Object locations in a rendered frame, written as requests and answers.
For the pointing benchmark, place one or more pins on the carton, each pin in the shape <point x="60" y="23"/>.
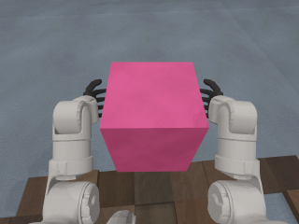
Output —
<point x="153" y="118"/>

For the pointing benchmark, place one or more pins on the right robot forearm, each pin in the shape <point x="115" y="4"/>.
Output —
<point x="237" y="133"/>

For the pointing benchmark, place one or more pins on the right robot upper arm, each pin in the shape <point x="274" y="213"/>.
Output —
<point x="237" y="202"/>

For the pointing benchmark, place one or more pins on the right robot hand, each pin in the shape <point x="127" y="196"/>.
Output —
<point x="216" y="92"/>

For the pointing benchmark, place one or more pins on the left robot forearm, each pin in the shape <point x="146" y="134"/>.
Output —
<point x="71" y="134"/>

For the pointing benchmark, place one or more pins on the left robot hand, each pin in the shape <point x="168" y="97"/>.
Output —
<point x="90" y="92"/>

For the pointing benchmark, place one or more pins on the left robot thigh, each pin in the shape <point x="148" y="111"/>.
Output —
<point x="122" y="217"/>

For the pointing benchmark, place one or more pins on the left robot upper arm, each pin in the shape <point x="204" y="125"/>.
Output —
<point x="74" y="202"/>

